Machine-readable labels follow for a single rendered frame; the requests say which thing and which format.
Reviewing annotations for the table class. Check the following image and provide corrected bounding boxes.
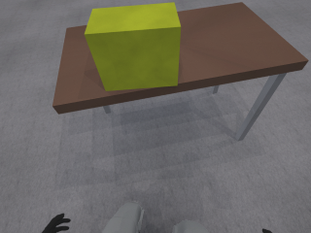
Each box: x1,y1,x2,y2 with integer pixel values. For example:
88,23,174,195
52,2,309,141

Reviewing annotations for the robot left hand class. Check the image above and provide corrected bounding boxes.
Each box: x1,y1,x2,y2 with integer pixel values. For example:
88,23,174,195
42,213,71,233

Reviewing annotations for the carton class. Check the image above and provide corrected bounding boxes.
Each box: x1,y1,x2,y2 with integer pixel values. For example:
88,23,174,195
84,2,181,91

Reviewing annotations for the right robot thigh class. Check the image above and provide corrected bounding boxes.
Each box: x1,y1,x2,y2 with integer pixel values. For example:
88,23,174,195
172,220,209,233

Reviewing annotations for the robot thigh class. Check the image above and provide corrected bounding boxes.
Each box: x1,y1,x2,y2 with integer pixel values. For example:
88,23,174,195
102,203,145,233
172,220,209,233

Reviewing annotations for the left robot thigh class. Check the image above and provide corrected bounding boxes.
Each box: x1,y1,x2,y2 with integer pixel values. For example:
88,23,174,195
102,203,145,233

